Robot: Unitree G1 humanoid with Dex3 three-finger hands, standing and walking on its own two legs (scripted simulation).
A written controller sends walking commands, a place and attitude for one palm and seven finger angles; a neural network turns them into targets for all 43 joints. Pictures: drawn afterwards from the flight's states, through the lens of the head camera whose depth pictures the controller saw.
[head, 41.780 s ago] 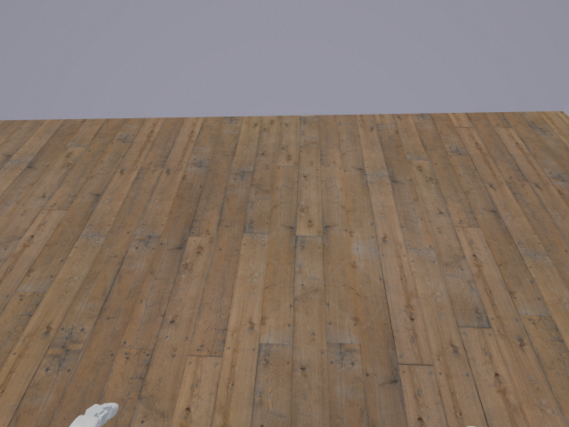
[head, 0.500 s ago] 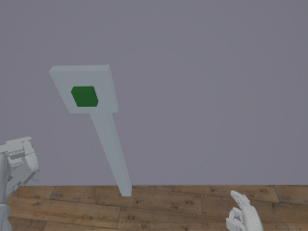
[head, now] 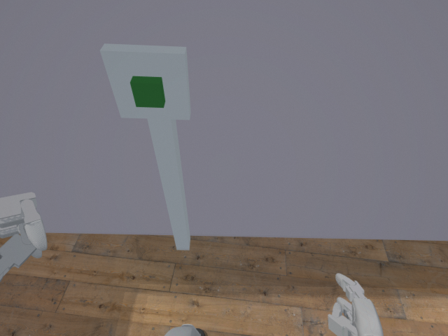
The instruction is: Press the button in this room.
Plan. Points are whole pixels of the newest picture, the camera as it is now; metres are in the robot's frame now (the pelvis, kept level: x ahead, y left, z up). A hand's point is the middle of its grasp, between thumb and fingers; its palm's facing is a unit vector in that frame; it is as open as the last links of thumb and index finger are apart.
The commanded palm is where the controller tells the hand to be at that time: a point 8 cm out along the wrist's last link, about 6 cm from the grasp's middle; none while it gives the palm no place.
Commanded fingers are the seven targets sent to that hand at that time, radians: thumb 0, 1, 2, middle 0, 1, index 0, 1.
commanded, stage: step back with the hand held close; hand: left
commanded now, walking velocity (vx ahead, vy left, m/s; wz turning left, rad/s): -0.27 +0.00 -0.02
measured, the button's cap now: (148, 91) +0.56 +0.20 +0.14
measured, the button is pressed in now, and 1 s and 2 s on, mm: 0 0 0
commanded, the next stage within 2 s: stop stepping back and stand still in 0.24 s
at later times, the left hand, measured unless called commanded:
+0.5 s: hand out of the picture +0.07 +0.24 +0.19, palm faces +0.30 -0.86 -0.40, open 3.1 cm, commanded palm +0.01 +0.29 +0.19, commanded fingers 0.00 0.90 0.90 -1.30 -1.50 -1.30 -1.50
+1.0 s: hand out of the picture +0.02 +0.25 +0.20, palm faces +0.33 -0.84 -0.43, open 3.1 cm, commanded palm -0.04 +0.30 +0.19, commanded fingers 0.00 0.90 0.90 -1.30 -1.50 -1.30 -1.50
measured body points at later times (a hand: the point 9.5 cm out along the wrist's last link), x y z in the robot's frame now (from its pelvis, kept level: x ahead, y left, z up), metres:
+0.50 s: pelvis -0.14 +0.02 +0.01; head -0.13 +0.05 +0.46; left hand +0.04 +0.29 +0.21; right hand +0.02 -0.20 -0.06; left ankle -0.02 +0.12 -0.72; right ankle -0.20 -0.09 -0.70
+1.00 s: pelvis -0.19 +0.03 +0.01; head -0.20 +0.05 +0.46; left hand +0.00 +0.29 +0.22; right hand -0.07 -0.21 -0.07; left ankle -0.16 +0.15 -0.72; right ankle -0.19 -0.06 -0.71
